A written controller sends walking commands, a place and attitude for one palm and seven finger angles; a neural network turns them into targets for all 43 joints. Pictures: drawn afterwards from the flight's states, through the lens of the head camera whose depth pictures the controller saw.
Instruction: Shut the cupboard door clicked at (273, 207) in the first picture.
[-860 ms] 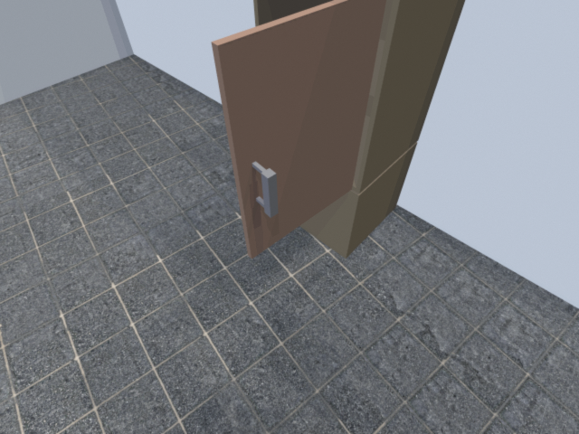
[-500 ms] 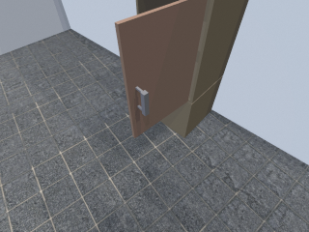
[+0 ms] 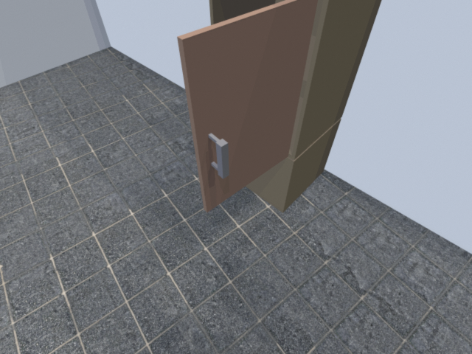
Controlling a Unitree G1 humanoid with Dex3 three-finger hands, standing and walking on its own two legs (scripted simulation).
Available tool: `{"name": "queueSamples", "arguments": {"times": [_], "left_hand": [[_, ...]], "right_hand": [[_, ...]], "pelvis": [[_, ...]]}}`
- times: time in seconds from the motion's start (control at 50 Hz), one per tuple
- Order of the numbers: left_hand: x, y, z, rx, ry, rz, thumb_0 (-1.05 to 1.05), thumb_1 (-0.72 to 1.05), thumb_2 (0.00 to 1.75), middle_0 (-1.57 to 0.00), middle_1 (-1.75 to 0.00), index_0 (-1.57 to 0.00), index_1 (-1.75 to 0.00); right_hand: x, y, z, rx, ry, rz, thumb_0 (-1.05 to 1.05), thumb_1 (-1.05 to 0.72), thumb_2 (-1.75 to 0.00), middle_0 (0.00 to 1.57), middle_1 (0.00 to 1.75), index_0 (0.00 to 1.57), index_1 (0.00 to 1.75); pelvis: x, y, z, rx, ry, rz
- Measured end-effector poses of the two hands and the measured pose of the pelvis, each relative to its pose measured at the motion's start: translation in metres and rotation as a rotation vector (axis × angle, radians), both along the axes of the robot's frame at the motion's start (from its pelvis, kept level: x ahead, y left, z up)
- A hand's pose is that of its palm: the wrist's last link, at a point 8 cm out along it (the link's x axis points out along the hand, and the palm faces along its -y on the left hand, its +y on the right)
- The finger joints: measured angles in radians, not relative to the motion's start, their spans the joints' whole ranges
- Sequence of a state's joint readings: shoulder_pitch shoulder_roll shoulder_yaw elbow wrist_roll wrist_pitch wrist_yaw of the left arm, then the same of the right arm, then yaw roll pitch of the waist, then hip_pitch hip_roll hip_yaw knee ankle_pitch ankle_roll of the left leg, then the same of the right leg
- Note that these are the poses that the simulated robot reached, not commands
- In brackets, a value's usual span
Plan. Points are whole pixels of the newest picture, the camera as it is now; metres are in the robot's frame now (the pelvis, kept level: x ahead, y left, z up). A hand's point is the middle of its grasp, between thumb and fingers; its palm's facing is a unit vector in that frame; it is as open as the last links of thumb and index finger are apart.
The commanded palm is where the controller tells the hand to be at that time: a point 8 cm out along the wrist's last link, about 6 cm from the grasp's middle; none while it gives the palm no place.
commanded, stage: walk around to get in front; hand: left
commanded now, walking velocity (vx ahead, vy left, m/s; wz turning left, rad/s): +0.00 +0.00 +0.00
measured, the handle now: (218, 155) +0.62 +0.09 -0.08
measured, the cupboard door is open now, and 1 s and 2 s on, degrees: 84 84 84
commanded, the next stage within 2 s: none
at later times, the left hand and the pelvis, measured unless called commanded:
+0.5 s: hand out of the picture +0.04 +0.20 -0.19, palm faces -0.13 -0.96 -0.23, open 7.4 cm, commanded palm none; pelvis -0.02 +0.00 -0.02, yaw -9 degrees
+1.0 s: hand out of the picture +0.10 +0.16 -0.19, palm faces -0.36 -0.90 -0.23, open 7.4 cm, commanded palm none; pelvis -0.03 -0.01 -0.02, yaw -25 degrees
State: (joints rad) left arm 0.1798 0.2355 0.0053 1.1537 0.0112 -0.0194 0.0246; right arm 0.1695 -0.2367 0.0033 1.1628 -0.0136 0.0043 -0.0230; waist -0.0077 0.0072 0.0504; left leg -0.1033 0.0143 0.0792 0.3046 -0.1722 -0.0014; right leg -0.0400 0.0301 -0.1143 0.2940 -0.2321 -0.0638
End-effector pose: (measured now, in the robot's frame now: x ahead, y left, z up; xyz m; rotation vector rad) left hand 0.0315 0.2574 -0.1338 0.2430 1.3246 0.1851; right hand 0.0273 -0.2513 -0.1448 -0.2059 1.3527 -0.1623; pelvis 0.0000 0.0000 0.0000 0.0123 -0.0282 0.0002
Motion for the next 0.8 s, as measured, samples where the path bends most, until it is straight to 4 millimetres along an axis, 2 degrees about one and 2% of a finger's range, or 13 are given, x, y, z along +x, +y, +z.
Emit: {"name": "queueSamples", "arguments": {"times": [0.2,0.38,0.5,0.64,0.72,0.8], "left_hand": [[-0.005,-0.004,-0.003,-0.001,0.02,-0.001,0.01,0.91,0.89,-0.2,-0.3,-0.2,-0.3],[-0.005,-0.012,-0.017,-0.038,0.072,-0.05,0.01,0.91,0.89,-0.2,-0.3,-0.2,-0.3],[0.015,-0.012,-0.022,-0.047,0.053,-0.112,0.01,0.91,0.89,-0.2,-0.3,-0.2,-0.3],[0.059,-0.028,-0.007,-0.019,-0.035,-0.199,0.01,0.91,0.89,-0.2,-0.3,-0.2,-0.3],[0.073,-0.039,-0.01,0.015,-0.095,-0.248,0.01,0.91,0.89,-0.2,-0.3,-0.2,-0.3],[0.07,-0.047,-0.008,0.018,-0.057,-0.287,0.01,0.91,0.89,-0.2,-0.3,-0.2,-0.3]], "right_hand": [[-0.004,-0.003,-0.001,-0.012,-0.002,-0.022,0.01,-0.91,-0.9,0.2,0.3,0.2,0.3],[-0.032,0.005,-0.008,-0.009,0.003,-0.135,0.01,-0.91,-0.9,0.2,0.3,0.2,0.3],[-0.059,0.007,-0.01,-0.02,0.019,-0.193,0.01,-0.91,-0.9,0.2,0.3,0.2,0.3],[-0.087,-0.005,-0.021,0.002,0.032,-0.234,0.01,-0.9,-0.9,0.2,0.3,0.2,0.3],[-0.086,-0.025,-0.032,0.011,0.011,-0.281,0.01,-0.9,-0.9,0.2,0.3,0.21,0.3],[-0.067,-0.041,-0.017,-0.014,-0.068,-0.317,0.01,-0.91,-0.9,0.2,0.3,0.2,0.3]], "pelvis": [[-0.003,-0.002,-0.001,-0.004,0.003,-0.025],[-0.012,0.0,-0.01,-0.009,0.007,-0.101],[-0.02,0.004,-0.016,0.008,0.023,-0.155],[-0.029,-0.008,-0.017,-0.002,0.022,-0.221],[-0.033,-0.023,-0.028,0.004,0.024,-0.26],[-0.036,-0.025,-0.019,0.009,0.03,-0.311]]}}
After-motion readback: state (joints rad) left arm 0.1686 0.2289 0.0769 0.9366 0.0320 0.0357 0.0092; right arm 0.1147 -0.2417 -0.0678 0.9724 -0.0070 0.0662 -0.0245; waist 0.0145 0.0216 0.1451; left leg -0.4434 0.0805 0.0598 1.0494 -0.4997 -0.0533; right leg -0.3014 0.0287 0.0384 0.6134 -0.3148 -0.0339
